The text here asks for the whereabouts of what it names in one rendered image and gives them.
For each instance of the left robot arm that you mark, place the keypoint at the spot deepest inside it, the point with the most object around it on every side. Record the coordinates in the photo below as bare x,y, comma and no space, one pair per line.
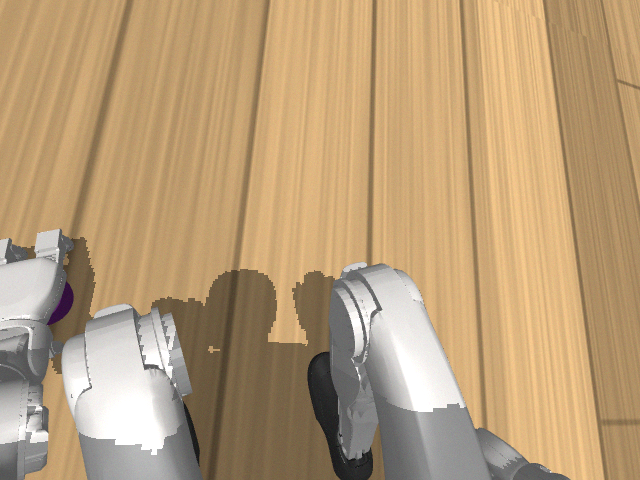
24,357

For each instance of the tin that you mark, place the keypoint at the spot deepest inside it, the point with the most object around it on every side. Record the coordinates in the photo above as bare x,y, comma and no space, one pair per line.
63,306

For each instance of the right robot arm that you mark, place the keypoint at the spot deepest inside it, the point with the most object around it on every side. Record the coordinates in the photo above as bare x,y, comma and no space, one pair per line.
535,471

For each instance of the left robot hand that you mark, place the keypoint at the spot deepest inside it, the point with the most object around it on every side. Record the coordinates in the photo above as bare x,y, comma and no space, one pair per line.
32,288

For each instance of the left robot foot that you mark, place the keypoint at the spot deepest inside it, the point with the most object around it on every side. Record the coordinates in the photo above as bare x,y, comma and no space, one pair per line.
193,433

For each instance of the right robot hand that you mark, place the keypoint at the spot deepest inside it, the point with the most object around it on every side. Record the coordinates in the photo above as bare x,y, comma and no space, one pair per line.
502,459

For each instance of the right robot foot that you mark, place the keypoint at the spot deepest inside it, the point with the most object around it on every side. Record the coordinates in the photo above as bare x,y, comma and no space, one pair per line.
325,404

